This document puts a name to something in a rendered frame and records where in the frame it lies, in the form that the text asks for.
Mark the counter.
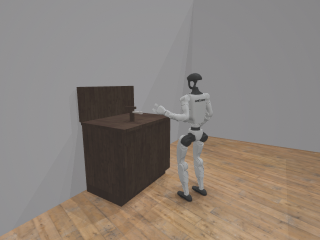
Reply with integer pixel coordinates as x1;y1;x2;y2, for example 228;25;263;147
76;86;171;207

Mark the right robot forearm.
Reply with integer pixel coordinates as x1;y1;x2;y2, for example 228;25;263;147
198;116;212;127

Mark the robot right upper arm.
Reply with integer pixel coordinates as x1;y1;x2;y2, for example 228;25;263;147
203;93;213;118

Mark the left robot forearm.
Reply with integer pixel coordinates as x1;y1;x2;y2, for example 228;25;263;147
163;110;186;122

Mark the robot left hand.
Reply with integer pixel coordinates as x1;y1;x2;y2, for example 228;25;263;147
152;103;166;115

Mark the left robot thigh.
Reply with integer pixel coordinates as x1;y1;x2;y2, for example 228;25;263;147
176;134;193;171

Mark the robot left upper arm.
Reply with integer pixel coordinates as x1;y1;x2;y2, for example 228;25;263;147
180;94;191;123

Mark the robot head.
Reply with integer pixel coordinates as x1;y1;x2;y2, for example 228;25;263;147
187;73;203;95

